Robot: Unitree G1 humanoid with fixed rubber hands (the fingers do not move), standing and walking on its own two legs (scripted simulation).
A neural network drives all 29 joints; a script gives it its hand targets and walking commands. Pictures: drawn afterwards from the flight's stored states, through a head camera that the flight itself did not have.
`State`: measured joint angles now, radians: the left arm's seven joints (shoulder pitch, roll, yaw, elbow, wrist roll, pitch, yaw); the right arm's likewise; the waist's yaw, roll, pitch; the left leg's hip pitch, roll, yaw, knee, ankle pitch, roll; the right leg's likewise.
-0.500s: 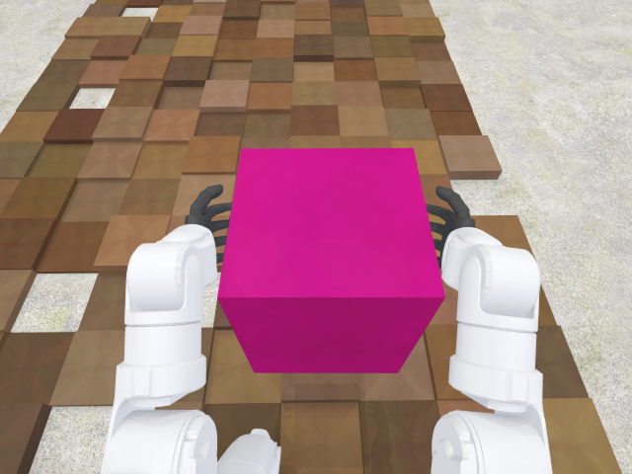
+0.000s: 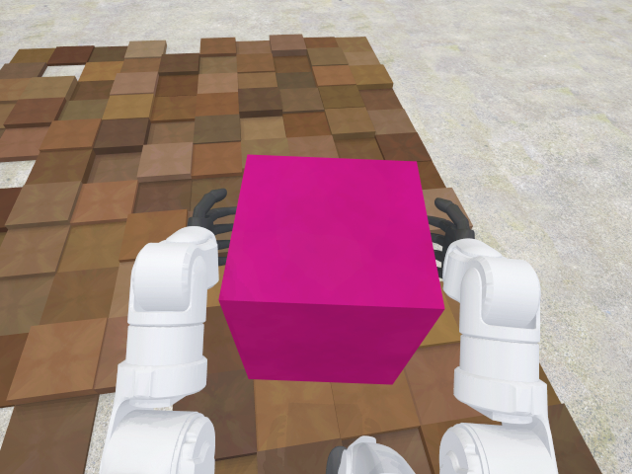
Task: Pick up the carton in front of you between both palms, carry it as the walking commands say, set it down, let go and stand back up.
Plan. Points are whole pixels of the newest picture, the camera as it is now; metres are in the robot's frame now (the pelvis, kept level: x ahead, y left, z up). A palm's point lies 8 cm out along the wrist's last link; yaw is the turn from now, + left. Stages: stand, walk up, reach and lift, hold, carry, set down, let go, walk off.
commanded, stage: carry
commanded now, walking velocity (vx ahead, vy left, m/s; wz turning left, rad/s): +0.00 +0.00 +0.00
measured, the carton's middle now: (325, 279) +0.35 -0.02 +0.04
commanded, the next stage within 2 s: none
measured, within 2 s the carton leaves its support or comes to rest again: neither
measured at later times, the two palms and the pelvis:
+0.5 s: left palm (184, 139) +0.49 +0.17 +0.16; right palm (408, 147) +0.49 -0.12 +0.15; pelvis +0.13 +0.02 +0.04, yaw +1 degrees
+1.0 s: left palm (189, 137) +0.49 +0.17 +0.16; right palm (413, 139) +0.50 -0.13 +0.16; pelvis +0.14 +0.01 +0.04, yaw +0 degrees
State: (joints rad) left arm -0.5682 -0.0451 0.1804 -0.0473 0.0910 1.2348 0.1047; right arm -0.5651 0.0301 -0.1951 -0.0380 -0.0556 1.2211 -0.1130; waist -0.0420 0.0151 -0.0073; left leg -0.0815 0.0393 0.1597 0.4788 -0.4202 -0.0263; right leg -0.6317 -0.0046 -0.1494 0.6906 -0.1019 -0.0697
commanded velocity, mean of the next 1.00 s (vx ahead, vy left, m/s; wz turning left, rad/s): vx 0.00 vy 0.00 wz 0.00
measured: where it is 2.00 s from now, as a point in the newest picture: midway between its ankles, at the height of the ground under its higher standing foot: outside the picture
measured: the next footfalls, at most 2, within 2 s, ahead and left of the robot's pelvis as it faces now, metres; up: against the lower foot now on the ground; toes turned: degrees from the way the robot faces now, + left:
left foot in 0.24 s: +0.13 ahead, +0.11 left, +0.04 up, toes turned +2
